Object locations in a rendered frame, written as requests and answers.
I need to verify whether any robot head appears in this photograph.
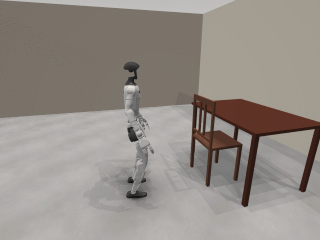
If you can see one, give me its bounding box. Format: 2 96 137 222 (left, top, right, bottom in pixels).
123 61 140 86

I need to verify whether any robot right forearm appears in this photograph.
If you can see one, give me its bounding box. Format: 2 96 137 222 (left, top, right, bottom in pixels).
126 110 144 139

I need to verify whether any left robot hand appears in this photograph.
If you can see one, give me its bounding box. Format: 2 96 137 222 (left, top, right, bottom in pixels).
138 117 150 130

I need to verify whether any robot left forearm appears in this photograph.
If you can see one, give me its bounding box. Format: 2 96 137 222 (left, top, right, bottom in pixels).
137 110 143 119

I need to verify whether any robot right foot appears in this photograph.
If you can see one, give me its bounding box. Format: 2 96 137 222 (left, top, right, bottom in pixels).
126 190 147 198

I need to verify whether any chair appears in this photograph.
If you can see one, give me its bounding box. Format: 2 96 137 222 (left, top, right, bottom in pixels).
190 94 243 187

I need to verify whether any right robot hand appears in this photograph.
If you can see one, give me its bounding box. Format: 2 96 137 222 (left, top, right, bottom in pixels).
139 137 154 157

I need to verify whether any table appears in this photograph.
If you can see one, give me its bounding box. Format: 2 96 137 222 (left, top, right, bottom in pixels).
191 99 320 207

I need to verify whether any robot right upper arm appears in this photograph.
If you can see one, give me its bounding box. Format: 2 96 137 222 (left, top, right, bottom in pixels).
125 86 136 116

